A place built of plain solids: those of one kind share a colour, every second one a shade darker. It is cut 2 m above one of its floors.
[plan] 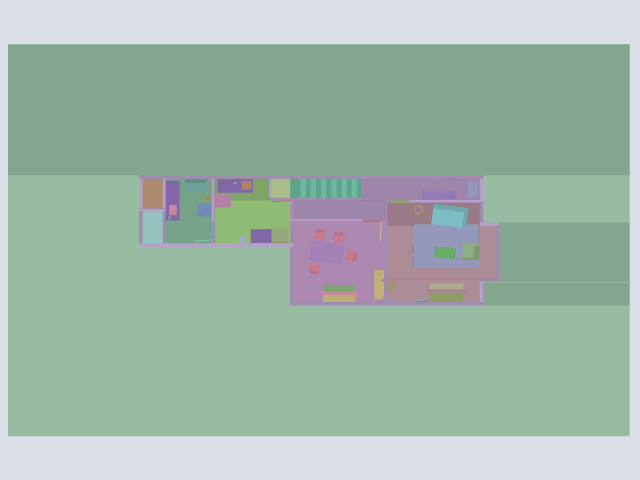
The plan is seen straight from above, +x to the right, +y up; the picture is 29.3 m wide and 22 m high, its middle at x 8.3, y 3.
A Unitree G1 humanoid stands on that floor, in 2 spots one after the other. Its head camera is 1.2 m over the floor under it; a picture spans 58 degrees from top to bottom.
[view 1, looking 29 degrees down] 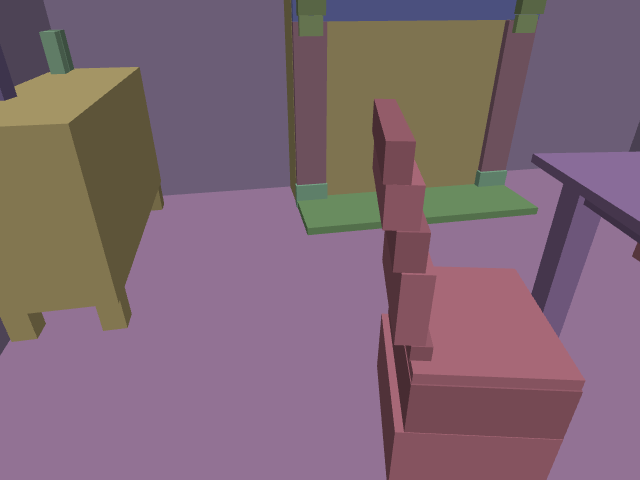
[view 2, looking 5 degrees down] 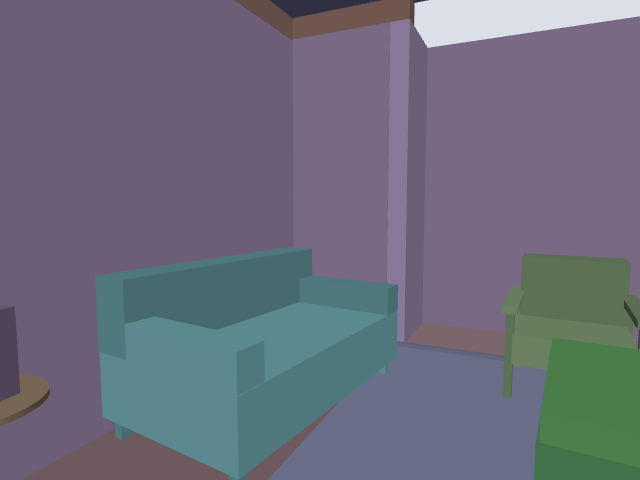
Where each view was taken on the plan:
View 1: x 10.28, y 3.12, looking -101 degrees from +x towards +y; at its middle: floor_back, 2.48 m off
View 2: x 12.07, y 2.77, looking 25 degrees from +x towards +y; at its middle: wall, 3.93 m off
